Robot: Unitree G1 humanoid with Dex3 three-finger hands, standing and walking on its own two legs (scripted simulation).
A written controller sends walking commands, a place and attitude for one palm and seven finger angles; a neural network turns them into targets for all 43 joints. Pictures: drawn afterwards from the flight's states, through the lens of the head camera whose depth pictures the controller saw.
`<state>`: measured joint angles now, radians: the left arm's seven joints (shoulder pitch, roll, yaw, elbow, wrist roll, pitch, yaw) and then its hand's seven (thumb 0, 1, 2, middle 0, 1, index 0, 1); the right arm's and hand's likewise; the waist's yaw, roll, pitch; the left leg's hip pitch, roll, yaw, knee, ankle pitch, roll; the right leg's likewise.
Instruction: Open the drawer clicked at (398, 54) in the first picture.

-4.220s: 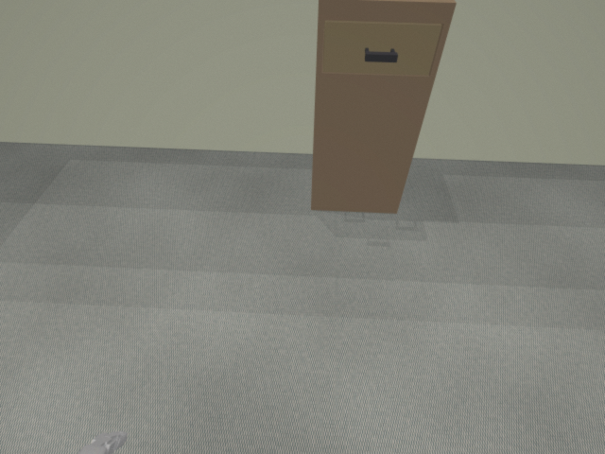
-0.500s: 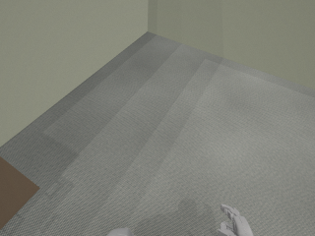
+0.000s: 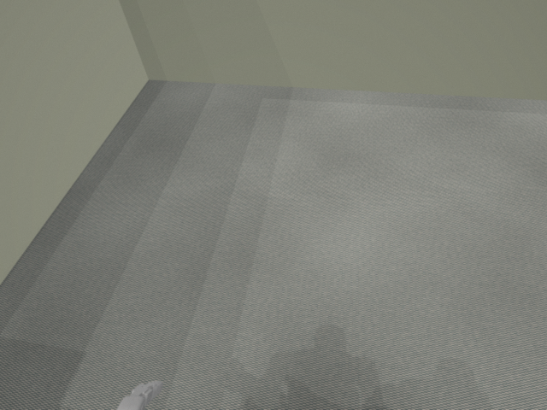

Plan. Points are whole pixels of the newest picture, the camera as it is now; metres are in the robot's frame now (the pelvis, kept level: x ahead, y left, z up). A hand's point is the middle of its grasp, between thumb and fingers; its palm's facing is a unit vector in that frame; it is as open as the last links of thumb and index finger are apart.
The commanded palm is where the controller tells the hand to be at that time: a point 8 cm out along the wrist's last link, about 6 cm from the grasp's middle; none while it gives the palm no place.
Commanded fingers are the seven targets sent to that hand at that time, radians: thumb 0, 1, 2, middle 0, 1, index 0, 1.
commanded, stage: turn to face it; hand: left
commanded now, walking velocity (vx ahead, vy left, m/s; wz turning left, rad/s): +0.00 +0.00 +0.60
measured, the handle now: out of the picture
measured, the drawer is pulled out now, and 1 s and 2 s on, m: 0.00 0.00 0.00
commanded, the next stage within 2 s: none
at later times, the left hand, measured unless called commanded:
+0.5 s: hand out of the picture +0.01 +0.25 -0.16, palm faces +0.31 -0.92 -0.24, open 7.4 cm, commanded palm none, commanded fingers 0.00 0.90 0.90 -0.20 -0.30 -0.20 -0.30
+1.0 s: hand out of the picture -0.09 +0.13 -0.14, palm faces +0.58 -0.78 -0.26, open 7.4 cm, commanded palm none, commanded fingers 0.00 0.90 0.90 -0.20 -0.30 -0.20 -0.30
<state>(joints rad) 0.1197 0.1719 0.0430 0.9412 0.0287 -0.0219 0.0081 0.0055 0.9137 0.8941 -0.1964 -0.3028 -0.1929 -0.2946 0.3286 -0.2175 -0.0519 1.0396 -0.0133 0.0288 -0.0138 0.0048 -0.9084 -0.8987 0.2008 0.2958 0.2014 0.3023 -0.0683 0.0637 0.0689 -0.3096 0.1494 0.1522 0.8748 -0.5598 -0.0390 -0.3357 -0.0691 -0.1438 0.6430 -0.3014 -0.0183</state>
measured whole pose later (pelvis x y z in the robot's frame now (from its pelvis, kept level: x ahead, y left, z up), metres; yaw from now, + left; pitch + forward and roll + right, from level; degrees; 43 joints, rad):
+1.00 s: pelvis -0.03 -0.06 +0.02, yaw +36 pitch -1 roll +2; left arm 0.25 0.17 0.03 0.90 0.02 0.02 0.02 0.01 0.91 0.89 -0.20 -0.30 -0.20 -0.30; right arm 0.19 -0.28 -0.10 0.93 -0.03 0.09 0.04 0.01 -0.91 -0.90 0.20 0.30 0.20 0.30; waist -0.01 0.02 0.07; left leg -0.49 0.04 0.01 1.08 -0.37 -0.08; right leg -0.20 -0.12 -0.21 0.50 -0.28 0.00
